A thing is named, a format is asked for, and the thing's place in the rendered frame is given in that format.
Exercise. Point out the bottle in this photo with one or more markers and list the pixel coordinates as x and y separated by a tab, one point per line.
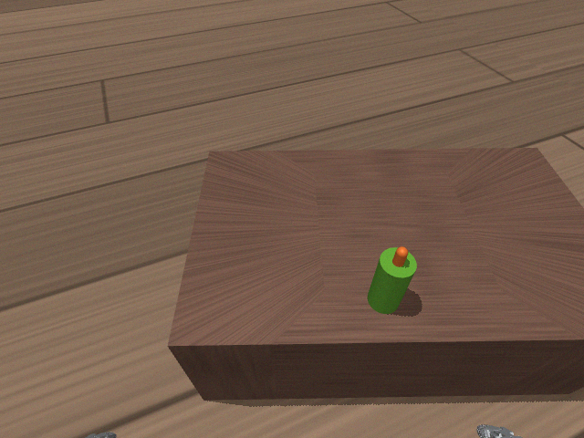
393	274

